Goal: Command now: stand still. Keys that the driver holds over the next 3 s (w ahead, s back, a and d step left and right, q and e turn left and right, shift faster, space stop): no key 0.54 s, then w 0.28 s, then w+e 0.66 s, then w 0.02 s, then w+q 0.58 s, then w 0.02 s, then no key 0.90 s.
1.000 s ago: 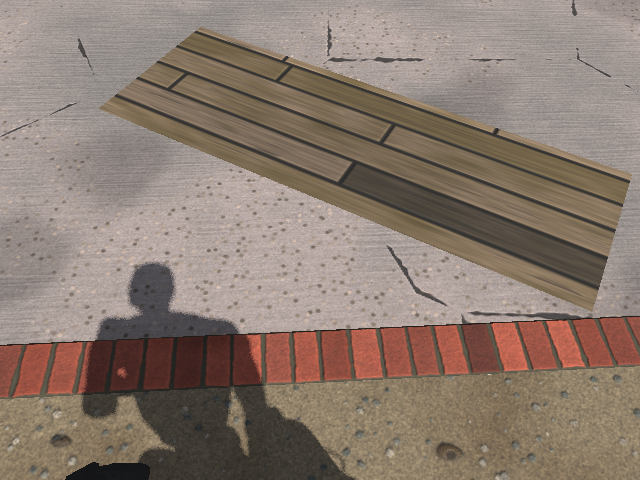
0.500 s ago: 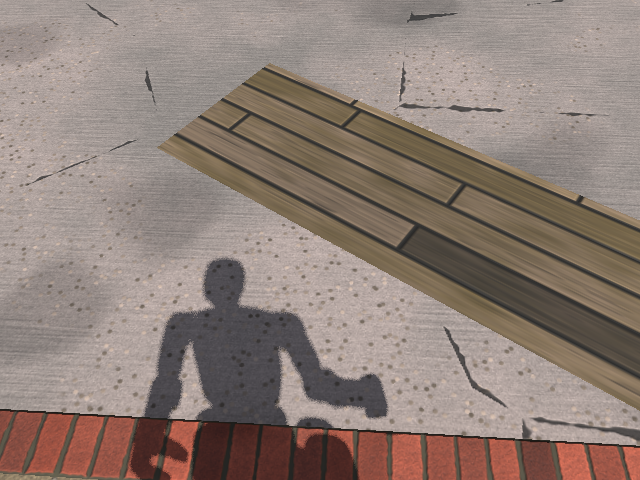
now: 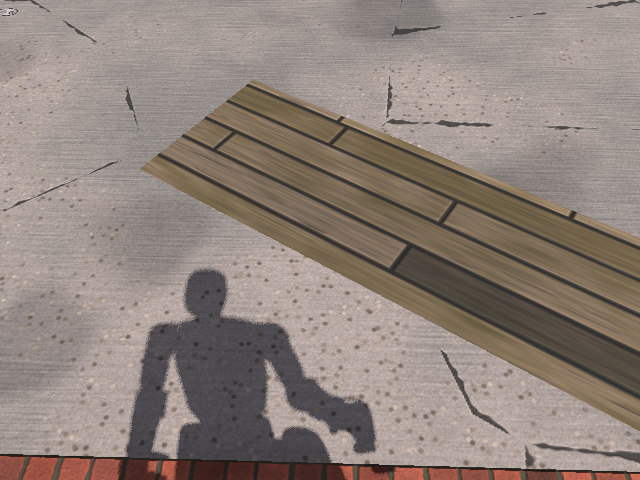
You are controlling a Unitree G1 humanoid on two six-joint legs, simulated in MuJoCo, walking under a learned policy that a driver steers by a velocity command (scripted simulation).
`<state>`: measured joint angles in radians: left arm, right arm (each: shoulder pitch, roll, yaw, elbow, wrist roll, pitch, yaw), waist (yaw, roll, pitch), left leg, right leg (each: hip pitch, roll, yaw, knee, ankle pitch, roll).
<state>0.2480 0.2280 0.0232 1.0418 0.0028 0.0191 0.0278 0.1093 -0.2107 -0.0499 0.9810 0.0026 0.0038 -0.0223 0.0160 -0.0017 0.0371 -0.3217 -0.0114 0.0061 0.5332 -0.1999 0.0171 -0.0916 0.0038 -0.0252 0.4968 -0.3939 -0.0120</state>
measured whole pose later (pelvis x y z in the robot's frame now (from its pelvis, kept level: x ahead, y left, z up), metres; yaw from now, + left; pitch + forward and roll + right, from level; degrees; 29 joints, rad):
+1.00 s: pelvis +0.11 +0.05 +0.01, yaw -3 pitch -1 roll +0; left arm 0.32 0.24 0.07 1.01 -0.05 -0.07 0.01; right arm 0.29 -0.20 -0.05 1.10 0.00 -0.11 0.01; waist -0.02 -0.04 0.01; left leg -0.14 -0.01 0.12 0.42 -0.28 0.04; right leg -0.49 -0.05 0.06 1.19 -0.27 -0.08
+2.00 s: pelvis +0.71 -0.03 -0.12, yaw -11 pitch +4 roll -2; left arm 0.42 0.27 0.06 0.88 0.00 -0.09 0.01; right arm 0.09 -0.28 -0.05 0.81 0.01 -0.10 0.08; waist 0.06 0.01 0.01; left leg -0.51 -0.02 0.00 0.56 -0.12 0.07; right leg -0.20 -0.05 -0.02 1.39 -0.73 0.03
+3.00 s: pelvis +1.02 -0.05 -0.11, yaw -2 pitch -1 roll +0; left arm 0.18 0.22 0.05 0.89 0.00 -0.01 0.02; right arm 0.25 -0.20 -0.03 0.94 0.00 -0.01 -0.03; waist 0.00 0.00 0.03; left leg -0.18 0.00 -0.02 0.55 -0.36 0.00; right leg -0.31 0.00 0.03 0.55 -0.23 0.01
